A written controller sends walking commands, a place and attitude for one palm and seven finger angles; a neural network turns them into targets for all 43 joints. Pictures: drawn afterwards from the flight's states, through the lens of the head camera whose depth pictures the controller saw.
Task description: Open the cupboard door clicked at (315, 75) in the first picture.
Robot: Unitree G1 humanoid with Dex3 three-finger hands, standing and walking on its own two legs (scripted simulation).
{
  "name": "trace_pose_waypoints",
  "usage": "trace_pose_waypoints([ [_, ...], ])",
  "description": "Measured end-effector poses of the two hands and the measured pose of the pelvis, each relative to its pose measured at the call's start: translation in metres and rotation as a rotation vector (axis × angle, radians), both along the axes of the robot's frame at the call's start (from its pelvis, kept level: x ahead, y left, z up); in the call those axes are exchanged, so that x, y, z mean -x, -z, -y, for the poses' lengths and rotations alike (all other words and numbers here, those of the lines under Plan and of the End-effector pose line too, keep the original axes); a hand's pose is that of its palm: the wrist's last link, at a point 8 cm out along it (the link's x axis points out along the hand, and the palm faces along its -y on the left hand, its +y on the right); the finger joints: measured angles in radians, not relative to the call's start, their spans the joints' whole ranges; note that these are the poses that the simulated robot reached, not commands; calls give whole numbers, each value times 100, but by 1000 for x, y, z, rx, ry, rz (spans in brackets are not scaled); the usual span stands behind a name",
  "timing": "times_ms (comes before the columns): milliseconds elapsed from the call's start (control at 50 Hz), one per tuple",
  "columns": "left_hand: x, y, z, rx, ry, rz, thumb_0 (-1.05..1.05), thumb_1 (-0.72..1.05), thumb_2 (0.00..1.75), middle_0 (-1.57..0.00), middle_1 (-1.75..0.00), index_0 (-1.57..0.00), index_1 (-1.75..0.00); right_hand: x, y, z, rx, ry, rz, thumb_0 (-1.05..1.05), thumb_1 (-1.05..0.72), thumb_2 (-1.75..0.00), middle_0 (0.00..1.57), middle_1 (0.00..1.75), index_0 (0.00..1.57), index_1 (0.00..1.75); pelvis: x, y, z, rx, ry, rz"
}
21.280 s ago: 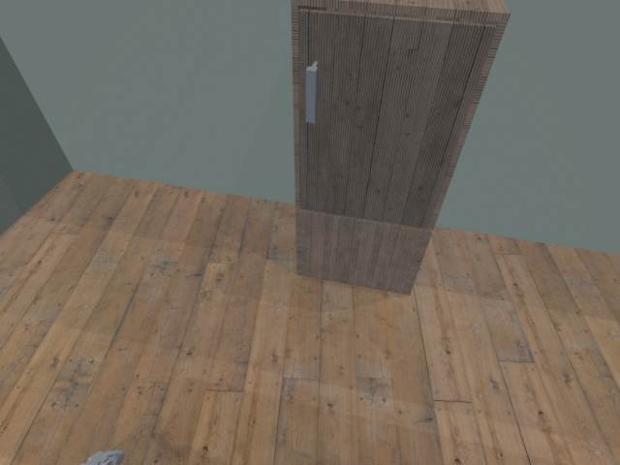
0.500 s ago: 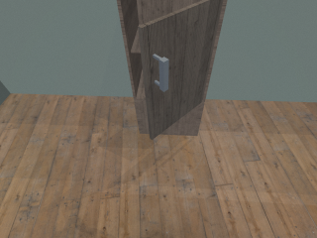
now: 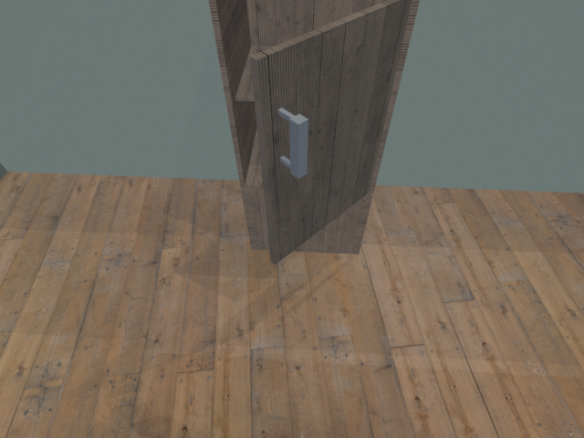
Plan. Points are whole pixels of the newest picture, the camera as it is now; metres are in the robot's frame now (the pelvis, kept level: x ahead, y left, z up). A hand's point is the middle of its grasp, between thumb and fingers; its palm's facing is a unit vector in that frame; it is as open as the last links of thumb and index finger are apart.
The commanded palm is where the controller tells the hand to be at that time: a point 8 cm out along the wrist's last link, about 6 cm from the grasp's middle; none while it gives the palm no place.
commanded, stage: look to check the result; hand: left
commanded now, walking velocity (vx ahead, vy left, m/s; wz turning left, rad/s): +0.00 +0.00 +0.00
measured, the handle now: (291, 143) +0.62 +0.04 +0.04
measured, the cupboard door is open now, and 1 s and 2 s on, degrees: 46 46 46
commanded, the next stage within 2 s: walk to a spot facing it in 0.54 s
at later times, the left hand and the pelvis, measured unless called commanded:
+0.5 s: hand out of the picture +0.08 +0.22 -0.16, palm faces -0.01 -0.95 -0.31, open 7.4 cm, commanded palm none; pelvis +0.02 -0.01 +0.00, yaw +0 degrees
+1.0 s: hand out of the picture +0.10 +0.19 -0.18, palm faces -0.12 -0.96 -0.24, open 7.4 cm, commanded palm none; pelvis +0.02 +0.00 -0.01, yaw -8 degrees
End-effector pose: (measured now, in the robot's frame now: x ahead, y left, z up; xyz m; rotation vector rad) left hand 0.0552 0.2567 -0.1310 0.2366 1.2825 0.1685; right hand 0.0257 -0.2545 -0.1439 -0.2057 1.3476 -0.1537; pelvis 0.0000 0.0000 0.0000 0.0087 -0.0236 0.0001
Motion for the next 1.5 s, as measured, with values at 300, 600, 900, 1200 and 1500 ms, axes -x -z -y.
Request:
trace_pose_waypoints([
  [300, -8, -7, -8, -46, -15, -23, 0, 91, 89, -20, -30, -20, -30, -36, 0, 10, 2, -25, 24, 0, -91, -90, 20, 30, 20, 30, -17, -2, 7, 2, -4, -6],
  [600, -32, -7, -4, -40, 7, 6, 0, 90, 89, -20, -30, -20, -30, -45, -5, 22, 29, -17, 22, 0, -91, -90, 20, 30, 20, 30, -28, -2, 10, 6, 3, -10],
  [900, -39, 6, 7, -6, 56, -36, 0, 91, 89, -20, -30, -20, -30, -21, 3, 3, 13, 90, 26, 0, -91, -90, 20, 30, 20, 30, -24, 5, 6, 7, 89, -15],
  [1200, -70, 14, 43, -13, 172, 26, 0, 91, 89, -20, -30, -20, -30, 49, 35, 17, -28, 251, -54, 0, -91, -90, 20, 30, 20, 30, -13, 27, 29, -23, 222, -17],
  [1500, -84, 8, 55, -1, 322, -72, 0, 90, 89, -20, -30, -20, -30, -22, -15, 49, 59, 357, 231, 0, -91, -90, 20, 30, 20, 30, -16, 4, 24, -39, 411, -70],
])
